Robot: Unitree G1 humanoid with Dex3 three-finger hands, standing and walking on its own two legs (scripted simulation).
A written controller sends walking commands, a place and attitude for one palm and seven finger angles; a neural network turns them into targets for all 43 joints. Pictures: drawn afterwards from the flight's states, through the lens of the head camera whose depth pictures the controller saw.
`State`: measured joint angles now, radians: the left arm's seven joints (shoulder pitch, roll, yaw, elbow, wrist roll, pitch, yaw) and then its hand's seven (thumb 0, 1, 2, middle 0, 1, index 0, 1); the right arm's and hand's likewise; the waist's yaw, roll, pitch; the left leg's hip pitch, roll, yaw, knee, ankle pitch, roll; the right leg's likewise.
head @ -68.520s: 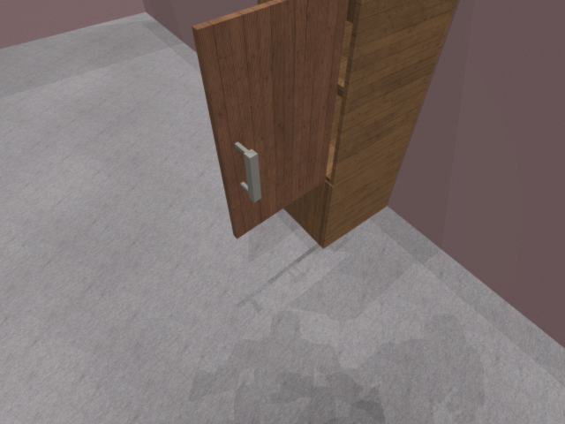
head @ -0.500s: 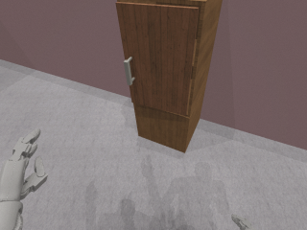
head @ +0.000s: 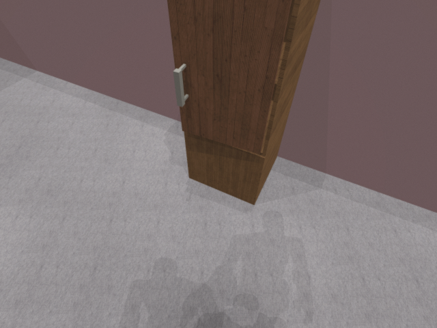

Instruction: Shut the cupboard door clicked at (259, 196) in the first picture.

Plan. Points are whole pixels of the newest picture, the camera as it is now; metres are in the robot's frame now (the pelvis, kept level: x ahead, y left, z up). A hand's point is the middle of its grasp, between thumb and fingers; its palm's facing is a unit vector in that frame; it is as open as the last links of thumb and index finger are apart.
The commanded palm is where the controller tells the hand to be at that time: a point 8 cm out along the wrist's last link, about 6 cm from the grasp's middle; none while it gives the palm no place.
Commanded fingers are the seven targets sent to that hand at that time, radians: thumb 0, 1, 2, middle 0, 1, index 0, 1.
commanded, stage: let the arm hang, fingers relaxed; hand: left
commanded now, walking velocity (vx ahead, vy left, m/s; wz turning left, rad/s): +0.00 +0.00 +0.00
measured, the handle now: (182, 85) +0.91 +0.19 -0.08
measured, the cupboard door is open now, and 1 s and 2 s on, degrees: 4 4 4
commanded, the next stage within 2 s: look to check the result in 0.52 s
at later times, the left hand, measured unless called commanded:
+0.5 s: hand out of the picture +0.01 +0.16 -0.18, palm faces +0.01 -0.99 -0.17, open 7.3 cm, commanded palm none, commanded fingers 0.00 0.90 0.90 -0.20 -0.30 -0.20 -0.30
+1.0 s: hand out of the picture -0.01 +0.17 -0.17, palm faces +0.01 -0.98 -0.20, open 7.3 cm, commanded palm none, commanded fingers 0.00 0.90 0.90 -0.20 -0.30 -0.20 -0.30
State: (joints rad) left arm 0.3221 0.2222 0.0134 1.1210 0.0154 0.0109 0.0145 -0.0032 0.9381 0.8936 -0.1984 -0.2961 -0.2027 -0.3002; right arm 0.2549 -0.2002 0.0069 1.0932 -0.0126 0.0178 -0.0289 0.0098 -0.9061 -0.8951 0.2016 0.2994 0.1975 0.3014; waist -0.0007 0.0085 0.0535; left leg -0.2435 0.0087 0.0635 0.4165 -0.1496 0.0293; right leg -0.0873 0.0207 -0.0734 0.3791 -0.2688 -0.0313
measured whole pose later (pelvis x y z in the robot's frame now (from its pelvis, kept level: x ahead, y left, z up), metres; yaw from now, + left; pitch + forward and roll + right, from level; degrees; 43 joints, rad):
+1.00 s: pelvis +0.02 -0.01 +0.00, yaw -1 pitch -2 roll +0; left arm 0.33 0.15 0.00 1.16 0.01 -0.01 0.03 0.01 0.91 0.89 -0.20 -0.30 -0.20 -0.30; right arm 0.27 -0.16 0.00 1.15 -0.01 0.01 -0.04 0.01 -0.91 -0.90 0.20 0.30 0.20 0.30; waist 0.00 0.00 0.04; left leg -0.19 0.01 0.08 0.39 -0.16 0.02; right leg -0.05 0.02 -0.05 0.36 -0.28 -0.04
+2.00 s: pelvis +0.02 -0.02 -0.01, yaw +24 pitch +2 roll +0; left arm 0.14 0.25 0.07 0.83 0.03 0.01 0.02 0.01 0.91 0.89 -0.20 -0.30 -0.20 -0.30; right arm 0.21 -0.25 -0.08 0.92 -0.02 0.07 0.00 0.01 -0.90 -0.89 0.20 0.30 0.20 0.30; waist -0.02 0.02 0.06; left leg -0.45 -0.08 -0.14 0.63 -0.29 -0.02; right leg -0.29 -0.03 0.02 0.54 -0.34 0.01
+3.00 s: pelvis +0.08 +0.07 -0.02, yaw +64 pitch +1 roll +1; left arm 0.31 0.23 0.09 0.97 0.03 0.02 -0.02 0.01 0.91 0.89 -0.20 -0.30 -0.20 -0.30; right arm 0.17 -0.21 -0.04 0.88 -0.03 -0.03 0.02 0.01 -0.91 -0.90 0.20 0.30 0.20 0.30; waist 0.01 -0.05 0.10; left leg -0.33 0.02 0.10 0.62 -0.31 0.02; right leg -0.39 -0.16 -0.10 1.08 -0.49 0.05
